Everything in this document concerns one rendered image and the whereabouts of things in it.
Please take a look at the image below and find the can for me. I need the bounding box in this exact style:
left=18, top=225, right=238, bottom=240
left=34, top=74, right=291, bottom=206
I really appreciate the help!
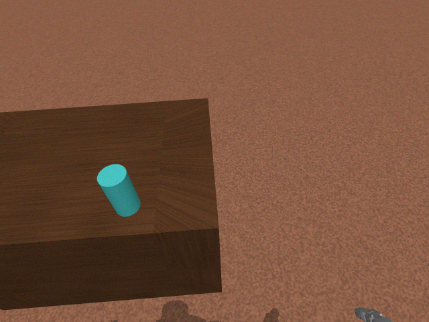
left=97, top=164, right=141, bottom=217

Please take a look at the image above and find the right robot hand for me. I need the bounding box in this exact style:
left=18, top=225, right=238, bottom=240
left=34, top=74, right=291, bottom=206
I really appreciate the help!
left=355, top=307, right=392, bottom=322

